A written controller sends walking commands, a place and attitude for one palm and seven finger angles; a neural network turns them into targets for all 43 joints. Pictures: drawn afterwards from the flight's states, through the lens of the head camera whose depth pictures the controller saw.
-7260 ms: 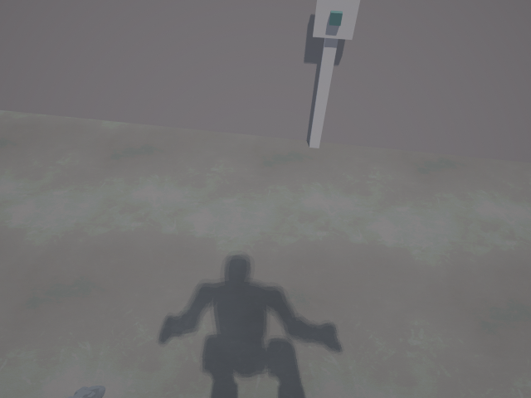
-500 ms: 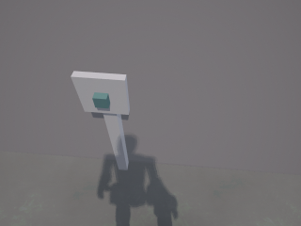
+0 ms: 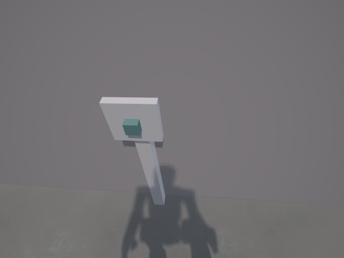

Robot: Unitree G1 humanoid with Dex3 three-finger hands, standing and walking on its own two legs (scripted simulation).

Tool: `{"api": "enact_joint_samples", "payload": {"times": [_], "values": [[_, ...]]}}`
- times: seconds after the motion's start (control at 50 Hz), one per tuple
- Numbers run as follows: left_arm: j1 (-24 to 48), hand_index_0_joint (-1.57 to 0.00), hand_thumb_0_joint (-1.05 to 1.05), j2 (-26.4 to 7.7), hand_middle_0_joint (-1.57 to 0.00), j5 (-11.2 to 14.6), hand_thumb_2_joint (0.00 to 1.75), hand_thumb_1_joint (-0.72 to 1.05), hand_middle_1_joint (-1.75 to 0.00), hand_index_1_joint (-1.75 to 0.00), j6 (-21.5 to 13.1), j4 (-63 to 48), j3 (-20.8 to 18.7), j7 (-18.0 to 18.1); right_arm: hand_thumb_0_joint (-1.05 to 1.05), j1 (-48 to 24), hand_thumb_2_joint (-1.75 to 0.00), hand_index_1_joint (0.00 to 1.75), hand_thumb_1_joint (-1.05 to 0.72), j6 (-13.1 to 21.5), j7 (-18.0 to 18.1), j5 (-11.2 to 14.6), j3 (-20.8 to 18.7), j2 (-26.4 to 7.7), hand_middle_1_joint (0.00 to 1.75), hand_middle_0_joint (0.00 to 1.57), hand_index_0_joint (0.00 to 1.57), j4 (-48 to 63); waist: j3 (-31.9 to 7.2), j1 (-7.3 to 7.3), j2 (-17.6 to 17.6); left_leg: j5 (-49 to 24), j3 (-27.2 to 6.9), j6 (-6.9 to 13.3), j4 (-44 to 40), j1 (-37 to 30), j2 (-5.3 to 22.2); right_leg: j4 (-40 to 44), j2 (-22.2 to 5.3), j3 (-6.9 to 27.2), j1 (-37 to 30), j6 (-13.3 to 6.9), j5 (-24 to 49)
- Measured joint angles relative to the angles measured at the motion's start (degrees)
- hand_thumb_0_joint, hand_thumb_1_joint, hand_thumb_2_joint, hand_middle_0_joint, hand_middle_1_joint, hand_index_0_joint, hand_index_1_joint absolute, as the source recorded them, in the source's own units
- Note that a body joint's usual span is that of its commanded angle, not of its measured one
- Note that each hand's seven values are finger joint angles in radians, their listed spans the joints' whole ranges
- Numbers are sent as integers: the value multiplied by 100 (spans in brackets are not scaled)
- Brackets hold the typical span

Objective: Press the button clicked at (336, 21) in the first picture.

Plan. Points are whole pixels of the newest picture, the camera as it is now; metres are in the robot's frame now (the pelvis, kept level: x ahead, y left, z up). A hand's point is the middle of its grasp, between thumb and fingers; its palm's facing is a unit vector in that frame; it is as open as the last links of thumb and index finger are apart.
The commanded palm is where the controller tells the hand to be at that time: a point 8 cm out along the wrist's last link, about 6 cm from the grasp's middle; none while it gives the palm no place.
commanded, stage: come to a stop and stand still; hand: left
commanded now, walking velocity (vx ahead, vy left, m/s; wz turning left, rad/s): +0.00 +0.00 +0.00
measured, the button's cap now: (132, 126) +0.51 +0.18 -0.02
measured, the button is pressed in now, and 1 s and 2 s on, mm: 0 0 0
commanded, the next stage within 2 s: look again from close up in 0.82 s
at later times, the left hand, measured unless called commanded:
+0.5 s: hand out of the picture +0.07 +0.14 -0.16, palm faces +0.03 -0.97 -0.24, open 7.3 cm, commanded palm none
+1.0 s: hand out of the picture +0.06 +0.12 -0.17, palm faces +0.06 -0.97 -0.22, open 7.3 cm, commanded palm none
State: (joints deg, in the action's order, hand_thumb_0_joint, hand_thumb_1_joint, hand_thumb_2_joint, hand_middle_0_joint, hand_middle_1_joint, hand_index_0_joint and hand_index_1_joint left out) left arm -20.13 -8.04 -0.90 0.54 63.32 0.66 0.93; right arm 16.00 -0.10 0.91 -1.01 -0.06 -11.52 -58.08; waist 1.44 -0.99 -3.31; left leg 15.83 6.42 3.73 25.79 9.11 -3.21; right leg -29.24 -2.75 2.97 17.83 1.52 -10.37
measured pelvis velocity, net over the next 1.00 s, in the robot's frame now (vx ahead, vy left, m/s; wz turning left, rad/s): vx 0.05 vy -0.06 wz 0.03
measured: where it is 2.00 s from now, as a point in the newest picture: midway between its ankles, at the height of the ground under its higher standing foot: outside the picture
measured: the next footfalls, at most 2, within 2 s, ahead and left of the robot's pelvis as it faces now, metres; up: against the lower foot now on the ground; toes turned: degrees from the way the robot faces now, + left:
none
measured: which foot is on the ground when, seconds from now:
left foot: down 0.00-1.00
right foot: down 0.00-1.00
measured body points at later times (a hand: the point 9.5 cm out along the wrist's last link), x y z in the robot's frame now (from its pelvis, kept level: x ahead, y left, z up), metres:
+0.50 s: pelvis +0.05 -0.05 +0.00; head +0.07 -0.07 +0.45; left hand +0.07 +0.19 -0.14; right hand +0.03 -0.26 -0.17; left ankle -0.02 +0.08 -0.74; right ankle +0.06 -0.14 -0.74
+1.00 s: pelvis +0.05 -0.06 +0.00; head +0.06 -0.08 +0.45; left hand +0.06 +0.17 -0.15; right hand +0.04 -0.28 -0.16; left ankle -0.02 +0.08 -0.74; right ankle +0.06 -0.14 -0.74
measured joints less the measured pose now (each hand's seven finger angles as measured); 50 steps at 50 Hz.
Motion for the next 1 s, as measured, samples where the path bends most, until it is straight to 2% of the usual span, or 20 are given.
{"api": "enact_joint_samples", "payload": {"times": [0.18, 0.44, 0.72, 1.0], "values": [[325, -20, 0, 188, -20, 41, 90, 90, -30, -30, -101, 184, 31, 14, 1, 51, -90, 30, -91, 127, 81, 26, 50, 114, 30, 19, 20, -375, 119, 74, 52, 74, -87, -151, -146, -204, 121, 12, 113, -99, -154, -78, -162], [752, -20, 1, -62, -20, 57, 90, 93, -30, -30, -159, 114, -60, 74, 1, 107, -90, 30, -91, 110, 116, 10, 45, 228, 30, 19, 20, -640, 123, 162, 91, 223, -226, -386, -167, -359, 354, -11, 324, -271, -313, -303, -376], [852, -20, 0, -102, -20, 67, 90, 93, -30, -30, -173, 28, -108, 77, 1, 39, -90, 30, -91, 101, 138, 2, 6, 221, 30, 19, 20, -653, 81, 157, 150, 252, -323, -542, -226, -468, 518, 78, 472, -390, -454, -452, -422], [663, -20, 0, -112, -20, 61, 90, 92, -30, -30, -147, 63, -110, 55, 1, 57, -90, 30, -91, 87, 131, 3, 13, 246, 30, 19, 20, -661, 77, 118, 191, 197, -366, -590, -275, -469, 591, 240, 539, -441, -519, -501, -322]]}}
